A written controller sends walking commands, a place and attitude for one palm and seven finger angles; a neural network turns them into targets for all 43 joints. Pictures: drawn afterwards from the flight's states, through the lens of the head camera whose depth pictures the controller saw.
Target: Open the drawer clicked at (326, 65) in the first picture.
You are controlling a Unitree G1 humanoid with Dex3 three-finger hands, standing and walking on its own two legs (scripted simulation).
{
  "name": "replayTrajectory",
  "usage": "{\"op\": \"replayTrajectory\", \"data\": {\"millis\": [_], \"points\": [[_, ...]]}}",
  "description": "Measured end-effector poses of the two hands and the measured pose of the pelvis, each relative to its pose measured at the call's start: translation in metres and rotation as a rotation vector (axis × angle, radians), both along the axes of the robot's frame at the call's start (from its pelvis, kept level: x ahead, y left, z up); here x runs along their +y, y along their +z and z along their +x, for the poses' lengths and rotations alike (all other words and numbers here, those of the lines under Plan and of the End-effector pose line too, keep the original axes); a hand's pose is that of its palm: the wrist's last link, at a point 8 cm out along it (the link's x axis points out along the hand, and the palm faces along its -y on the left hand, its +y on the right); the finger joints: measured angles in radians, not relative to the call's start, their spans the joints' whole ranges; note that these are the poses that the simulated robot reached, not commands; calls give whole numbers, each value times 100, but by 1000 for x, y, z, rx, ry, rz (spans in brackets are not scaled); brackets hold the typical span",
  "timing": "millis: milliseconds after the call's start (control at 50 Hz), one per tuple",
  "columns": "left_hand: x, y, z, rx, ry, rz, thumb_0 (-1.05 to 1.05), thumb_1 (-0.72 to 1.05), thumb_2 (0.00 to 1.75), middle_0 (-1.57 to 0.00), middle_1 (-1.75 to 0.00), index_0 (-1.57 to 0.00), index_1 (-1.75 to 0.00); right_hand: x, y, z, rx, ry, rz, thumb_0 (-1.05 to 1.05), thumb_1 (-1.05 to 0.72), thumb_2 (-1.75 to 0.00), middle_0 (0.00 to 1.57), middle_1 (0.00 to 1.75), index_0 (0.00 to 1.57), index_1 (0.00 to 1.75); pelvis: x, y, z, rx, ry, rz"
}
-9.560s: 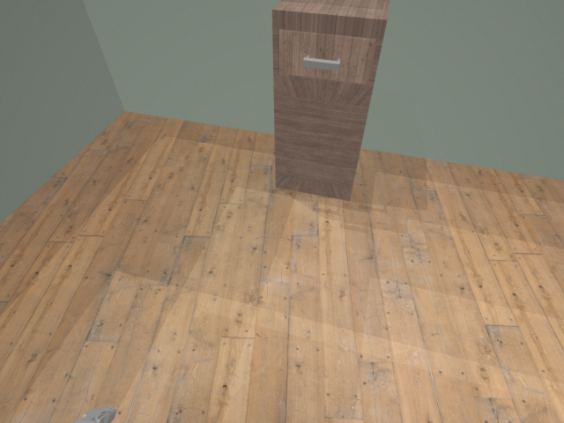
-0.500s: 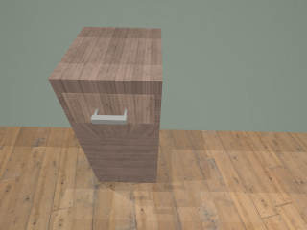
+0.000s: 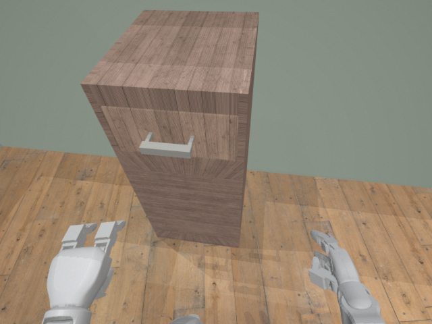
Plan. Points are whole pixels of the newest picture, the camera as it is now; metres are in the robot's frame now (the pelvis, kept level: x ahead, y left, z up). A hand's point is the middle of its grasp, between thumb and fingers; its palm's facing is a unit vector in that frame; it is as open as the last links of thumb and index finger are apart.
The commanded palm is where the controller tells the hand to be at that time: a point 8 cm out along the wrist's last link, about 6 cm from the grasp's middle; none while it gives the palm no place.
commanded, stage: raise the hand with hooked fingers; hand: left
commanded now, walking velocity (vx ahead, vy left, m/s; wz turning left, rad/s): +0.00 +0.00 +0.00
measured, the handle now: (168, 143) +0.52 +0.22 -0.01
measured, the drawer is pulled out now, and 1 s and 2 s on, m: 0.00 0.00 0.00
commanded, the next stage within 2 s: move the hooked fingers above the handle in 1.28 s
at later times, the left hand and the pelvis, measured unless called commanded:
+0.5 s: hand (111, 205) +0.28 +0.24 +0.07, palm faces +0.07 -0.11 -0.99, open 12.7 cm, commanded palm +0.26 +0.24 +0.13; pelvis +0.03 +0.01 +0.03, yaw -1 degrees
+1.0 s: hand (103, 161) +0.34 +0.26 +0.13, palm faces +0.01 -0.09 -1.00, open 13.8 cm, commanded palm +0.31 +0.26 +0.18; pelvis +0.03 +0.02 +0.05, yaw +0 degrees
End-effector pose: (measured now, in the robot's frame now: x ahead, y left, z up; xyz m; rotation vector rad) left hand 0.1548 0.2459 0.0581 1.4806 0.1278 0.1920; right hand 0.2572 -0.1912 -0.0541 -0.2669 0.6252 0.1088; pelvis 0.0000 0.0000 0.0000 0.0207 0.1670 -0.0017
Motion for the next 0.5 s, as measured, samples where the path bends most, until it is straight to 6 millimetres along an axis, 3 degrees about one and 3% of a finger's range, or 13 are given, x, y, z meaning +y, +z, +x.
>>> {"op": "replayTrajectory", "data": {"millis": [140, 300, 400, 500], "points": [[-8, 24, 44, 35, -14, -47, 0, 20, 60, -27, -75, -27, -74, 2, -15, -26, 131, -50, 48, 1, -91, -90, 20, 29, 20, 30, -1, 15, 14, -18, -7, 4], [-10, 41, 69, 40, -107, -26, 0, 2, 52, -28, -87, -29, -86, -29, -23, -60, 253, -153, -4, 1, -91, -90, 21, 30, 20, 30, 2, 26, 27, -21, -23, 2], [0, 54, 85, -14, -77, -14, 0, -10, 47, -29, -94, -30, -94, -44, -21, -63, 270, -206, -31, 1, -91, -90, 20, 29, 20, 30, 7, 29, 30, -26, -20, -1], [1, 65, 102, -26, -68, -24, 0, -21, 42, -30, -102, -30, -101, -44, -13, -54, 239, -228, -32, 1, -91, -90, 20, 29, 20, 30, 12, 33, 32, -47, -19, -3]]}}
